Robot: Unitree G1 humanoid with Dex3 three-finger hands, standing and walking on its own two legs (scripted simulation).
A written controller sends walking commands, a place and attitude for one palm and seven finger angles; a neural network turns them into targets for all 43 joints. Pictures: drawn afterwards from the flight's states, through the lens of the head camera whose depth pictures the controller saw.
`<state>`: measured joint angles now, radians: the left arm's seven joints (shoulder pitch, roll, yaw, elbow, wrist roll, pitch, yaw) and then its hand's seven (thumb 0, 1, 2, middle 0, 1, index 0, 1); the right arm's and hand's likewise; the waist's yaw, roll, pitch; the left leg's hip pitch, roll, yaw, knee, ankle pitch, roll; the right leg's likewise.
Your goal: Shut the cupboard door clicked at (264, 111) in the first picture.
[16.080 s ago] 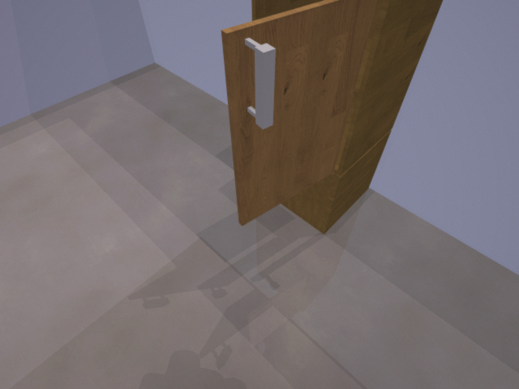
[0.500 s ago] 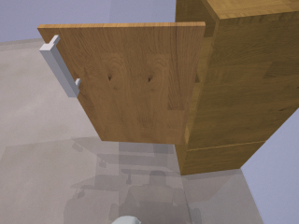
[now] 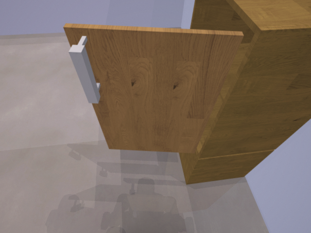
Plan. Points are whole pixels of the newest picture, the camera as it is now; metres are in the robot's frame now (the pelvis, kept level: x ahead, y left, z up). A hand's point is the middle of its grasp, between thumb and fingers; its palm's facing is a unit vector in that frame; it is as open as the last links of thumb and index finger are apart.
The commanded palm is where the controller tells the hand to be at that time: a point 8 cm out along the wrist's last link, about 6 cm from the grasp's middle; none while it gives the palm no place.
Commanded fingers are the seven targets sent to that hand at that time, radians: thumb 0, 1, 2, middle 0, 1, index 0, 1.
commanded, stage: come to a stop and stand still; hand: left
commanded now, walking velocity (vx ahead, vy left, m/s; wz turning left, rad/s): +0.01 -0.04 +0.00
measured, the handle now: (89, 71) +0.46 +0.20 +0.15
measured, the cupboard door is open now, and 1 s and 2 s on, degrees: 80 80 80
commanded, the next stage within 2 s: look again from close up in 1.46 s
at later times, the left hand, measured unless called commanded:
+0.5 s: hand out of the picture +0.03 +0.17 -0.17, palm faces +0.00 -0.98 -0.20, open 7.3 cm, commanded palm none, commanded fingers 0.00 0.90 0.90 -0.20 -0.30 -0.20 -0.30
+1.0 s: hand out of the picture -0.01 +0.22 -0.18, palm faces +0.00 -0.99 -0.16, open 7.4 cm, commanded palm none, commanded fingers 0.00 0.90 0.90 -0.20 -0.30 -0.20 -0.30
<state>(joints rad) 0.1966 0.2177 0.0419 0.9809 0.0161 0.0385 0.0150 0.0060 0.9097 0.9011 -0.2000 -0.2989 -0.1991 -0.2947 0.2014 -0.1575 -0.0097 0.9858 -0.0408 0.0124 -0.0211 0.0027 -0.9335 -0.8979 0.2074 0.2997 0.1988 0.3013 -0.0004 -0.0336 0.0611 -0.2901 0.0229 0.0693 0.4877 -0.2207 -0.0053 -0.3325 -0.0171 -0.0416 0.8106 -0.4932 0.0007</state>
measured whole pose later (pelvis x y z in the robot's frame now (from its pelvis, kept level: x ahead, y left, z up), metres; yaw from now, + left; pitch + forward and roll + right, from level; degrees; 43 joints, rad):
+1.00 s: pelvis +0.00 +0.05 +0.01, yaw +0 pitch -1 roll -1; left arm 0.32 0.18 -0.02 1.08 0.01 -0.01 0.04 0.01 0.91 0.90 -0.20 -0.30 -0.20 -0.30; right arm 0.26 -0.16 0.02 1.10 -0.01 -0.02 -0.02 0.01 -0.92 -0.90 0.21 0.30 0.20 0.30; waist 0.01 -0.05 0.02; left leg -0.20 -0.04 0.07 0.46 -0.25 0.07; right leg -0.13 -0.04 -0.03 0.42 -0.28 0.03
